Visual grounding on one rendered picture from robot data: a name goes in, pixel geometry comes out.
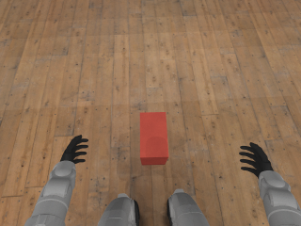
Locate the right robot thigh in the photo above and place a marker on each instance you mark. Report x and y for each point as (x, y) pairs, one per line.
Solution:
(185, 210)

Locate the robot left shin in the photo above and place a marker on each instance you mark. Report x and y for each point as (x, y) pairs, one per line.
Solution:
(124, 195)

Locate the right robot forearm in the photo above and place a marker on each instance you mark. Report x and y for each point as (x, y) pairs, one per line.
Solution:
(281, 207)

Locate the left robot forearm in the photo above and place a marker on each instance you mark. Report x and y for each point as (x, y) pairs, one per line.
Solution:
(54, 200)

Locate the carton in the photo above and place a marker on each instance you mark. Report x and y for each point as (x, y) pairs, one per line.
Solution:
(153, 138)

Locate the left robot hand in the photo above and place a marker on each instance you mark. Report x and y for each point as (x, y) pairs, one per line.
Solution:
(70, 153)

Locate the right robot hand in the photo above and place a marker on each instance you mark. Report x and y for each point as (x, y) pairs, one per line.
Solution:
(260, 163)

